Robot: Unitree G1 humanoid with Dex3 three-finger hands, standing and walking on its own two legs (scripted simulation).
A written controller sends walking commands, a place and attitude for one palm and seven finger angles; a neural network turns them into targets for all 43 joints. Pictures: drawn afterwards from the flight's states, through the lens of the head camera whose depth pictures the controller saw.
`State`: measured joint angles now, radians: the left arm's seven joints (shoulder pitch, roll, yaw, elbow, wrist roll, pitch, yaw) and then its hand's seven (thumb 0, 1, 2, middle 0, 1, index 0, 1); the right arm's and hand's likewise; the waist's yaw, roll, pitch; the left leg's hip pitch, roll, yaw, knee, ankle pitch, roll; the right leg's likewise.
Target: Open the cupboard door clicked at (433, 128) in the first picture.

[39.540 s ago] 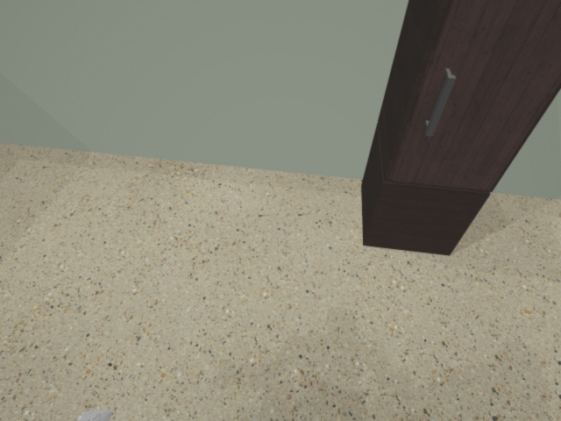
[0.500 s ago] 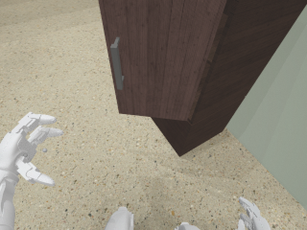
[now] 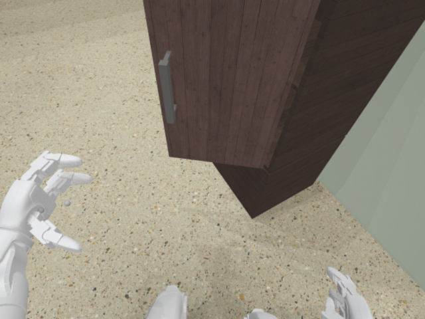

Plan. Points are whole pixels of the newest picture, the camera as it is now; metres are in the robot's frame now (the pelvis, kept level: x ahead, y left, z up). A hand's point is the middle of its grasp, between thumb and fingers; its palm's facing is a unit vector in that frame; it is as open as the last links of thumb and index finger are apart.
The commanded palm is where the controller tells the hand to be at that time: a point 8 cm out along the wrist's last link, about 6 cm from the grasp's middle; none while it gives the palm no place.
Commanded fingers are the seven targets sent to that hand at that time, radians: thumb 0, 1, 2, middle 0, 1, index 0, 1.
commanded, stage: move the hooked fingers beside the handle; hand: left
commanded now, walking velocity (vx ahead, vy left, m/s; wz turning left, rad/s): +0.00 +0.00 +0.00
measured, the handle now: (169, 89) +0.62 +0.15 +0.05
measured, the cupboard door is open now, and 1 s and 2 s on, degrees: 53 53 53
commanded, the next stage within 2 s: none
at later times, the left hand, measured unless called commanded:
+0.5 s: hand (97, 158) +0.39 +0.25 +0.06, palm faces -0.07 -1.00 +0.00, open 14.0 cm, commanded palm +0.37 +0.30 +0.06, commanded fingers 0.00 -0.50 0.30 -0.30 -1.20 -0.30 -1.20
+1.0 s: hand (121, 125) +0.48 +0.23 +0.06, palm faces -0.07 -1.00 -0.01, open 14.0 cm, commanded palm +0.47 +0.28 +0.06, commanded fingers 0.00 -0.50 0.30 -0.30 -1.20 -0.30 -1.20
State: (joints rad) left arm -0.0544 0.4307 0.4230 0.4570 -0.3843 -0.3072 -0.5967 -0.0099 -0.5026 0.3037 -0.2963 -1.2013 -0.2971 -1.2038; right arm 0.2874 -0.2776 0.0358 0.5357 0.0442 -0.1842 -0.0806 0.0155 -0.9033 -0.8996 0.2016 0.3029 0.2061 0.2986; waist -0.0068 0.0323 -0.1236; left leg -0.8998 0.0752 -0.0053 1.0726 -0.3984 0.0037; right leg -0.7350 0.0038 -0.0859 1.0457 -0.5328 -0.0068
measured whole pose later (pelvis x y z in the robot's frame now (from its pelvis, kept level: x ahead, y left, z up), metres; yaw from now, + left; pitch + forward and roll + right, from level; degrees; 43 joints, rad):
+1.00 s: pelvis +0.00 +0.00 -0.02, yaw -2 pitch +20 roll -4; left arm -0.79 0.58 0.44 1.12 -0.16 -0.38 -0.46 -0.01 -0.50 0.30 -0.30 -1.20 -0.30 -1.20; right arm 0.34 -0.27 0.03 0.63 0.02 -0.01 -0.05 0.01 -0.90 -0.90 0.20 0.30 0.21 0.30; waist -0.12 0.02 -0.13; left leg -1.10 0.10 0.00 1.17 -0.43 0.01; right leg -0.95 0.02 -0.07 1.15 -0.55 -0.01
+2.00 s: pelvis +0.02 +0.01 -0.03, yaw -4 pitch +27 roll -6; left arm -1.04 0.71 0.46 1.23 -0.06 -0.29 -0.39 -0.01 -0.50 0.30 -0.29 -1.20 -0.30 -1.20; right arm 0.40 -0.26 0.06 0.64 -0.01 0.07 -0.02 0.01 -0.90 -0.90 0.20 0.30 0.21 0.30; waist -0.21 0.04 -0.12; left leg -1.22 0.11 -0.01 1.20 -0.45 0.02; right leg -1.04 0.04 -0.08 1.12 -0.55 0.01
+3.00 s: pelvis +0.01 +0.01 -0.03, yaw -4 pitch +26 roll -5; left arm -1.03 0.61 0.44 1.20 -0.05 -0.33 -0.29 -0.01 -0.50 0.30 -0.30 -1.20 -0.30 -1.20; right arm 0.41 -0.25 0.05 0.65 -0.02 0.06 0.00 0.01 -0.91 -0.90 0.20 0.30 0.21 0.30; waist -0.22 0.05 -0.12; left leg -1.22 0.11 -0.01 1.21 -0.45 0.01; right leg -1.06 0.04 -0.07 1.15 -0.56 0.00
